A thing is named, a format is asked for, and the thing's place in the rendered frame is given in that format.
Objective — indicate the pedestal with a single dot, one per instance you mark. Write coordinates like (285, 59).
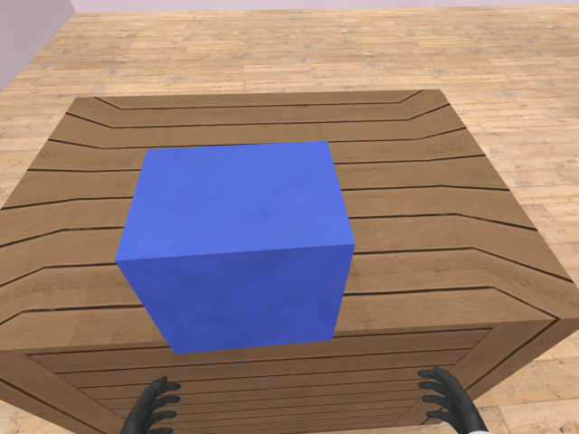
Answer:
(447, 270)

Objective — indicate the carton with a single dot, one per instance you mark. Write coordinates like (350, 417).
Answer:
(241, 246)

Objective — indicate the robot left hand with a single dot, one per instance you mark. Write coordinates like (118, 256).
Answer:
(141, 418)

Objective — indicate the robot right hand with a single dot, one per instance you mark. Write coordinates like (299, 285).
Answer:
(463, 414)

